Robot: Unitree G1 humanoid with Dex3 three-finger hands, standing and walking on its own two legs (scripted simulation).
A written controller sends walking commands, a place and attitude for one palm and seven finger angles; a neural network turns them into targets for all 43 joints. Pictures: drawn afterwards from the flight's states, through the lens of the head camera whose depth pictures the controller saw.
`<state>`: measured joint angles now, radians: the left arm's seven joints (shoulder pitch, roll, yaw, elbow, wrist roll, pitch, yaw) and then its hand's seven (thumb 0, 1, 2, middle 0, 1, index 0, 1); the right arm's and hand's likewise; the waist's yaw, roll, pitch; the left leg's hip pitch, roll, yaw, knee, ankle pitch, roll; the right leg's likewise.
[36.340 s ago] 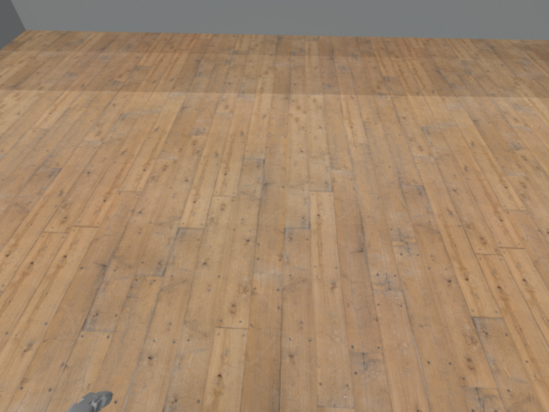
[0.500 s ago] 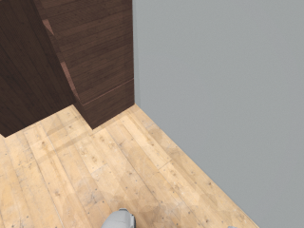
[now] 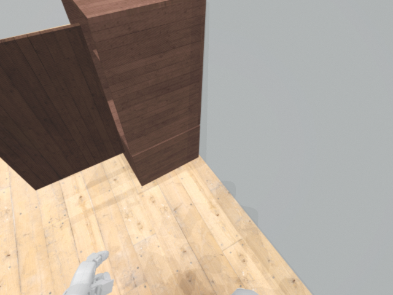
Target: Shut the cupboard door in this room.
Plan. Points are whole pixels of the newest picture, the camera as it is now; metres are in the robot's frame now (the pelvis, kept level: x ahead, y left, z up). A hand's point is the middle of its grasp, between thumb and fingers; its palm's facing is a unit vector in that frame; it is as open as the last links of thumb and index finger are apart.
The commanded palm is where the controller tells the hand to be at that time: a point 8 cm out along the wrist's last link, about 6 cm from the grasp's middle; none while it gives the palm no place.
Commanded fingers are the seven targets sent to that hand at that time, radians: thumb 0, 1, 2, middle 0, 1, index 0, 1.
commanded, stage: turn to face it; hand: left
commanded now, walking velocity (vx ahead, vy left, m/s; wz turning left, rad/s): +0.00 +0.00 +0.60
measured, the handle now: out of the picture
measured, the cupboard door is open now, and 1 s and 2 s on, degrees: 89 89 89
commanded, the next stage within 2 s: take the last steps up to it in 0.70 s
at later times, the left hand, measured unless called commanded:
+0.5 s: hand out of the picture -0.05 +0.17 -0.16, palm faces +0.36 -0.89 -0.28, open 7.4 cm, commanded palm none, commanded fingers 0.00 0.90 0.90 -0.20 -0.30 -0.20 -0.30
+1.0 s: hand out of the picture -0.06 +0.20 -0.16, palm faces +0.45 -0.86 -0.24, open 7.4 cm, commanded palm none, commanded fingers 0.00 0.90 0.90 -0.20 -0.30 -0.20 -0.30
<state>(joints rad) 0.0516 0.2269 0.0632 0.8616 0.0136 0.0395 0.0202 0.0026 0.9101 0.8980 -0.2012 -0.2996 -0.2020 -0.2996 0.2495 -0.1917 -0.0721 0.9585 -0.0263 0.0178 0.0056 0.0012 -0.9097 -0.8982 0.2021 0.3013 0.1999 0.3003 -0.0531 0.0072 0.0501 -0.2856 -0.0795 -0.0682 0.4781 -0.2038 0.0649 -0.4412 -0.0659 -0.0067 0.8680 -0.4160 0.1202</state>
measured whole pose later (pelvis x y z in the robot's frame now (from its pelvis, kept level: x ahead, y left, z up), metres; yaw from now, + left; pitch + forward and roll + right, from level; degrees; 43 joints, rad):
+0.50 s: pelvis -0.02 -0.03 +0.00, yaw +19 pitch +0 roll +2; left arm 0.27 0.21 0.04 0.92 0.03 0.01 0.02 0.00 0.90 0.90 -0.21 -0.30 -0.21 -0.30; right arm 0.12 -0.27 -0.08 0.94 -0.02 0.07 0.02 0.01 -0.91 -0.90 0.19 0.30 0.19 0.30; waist 0.03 0.00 0.10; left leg -0.34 0.03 0.03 0.80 -0.45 -0.07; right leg -0.22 -0.17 -0.25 0.56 -0.30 0.02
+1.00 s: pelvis -0.03 -0.01 +0.00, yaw +27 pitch -1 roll +1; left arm 0.20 0.21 0.04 0.98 0.02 0.04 0.00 0.00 0.91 0.90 -0.20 -0.30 -0.20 -0.30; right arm 0.25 -0.19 -0.05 0.99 -0.03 0.01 -0.01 0.00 -0.92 -0.90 0.20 0.30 0.20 0.30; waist -0.01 0.01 0.03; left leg -0.17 -0.05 -0.01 0.41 -0.23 0.04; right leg -0.34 -0.07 -0.06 0.78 -0.44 0.07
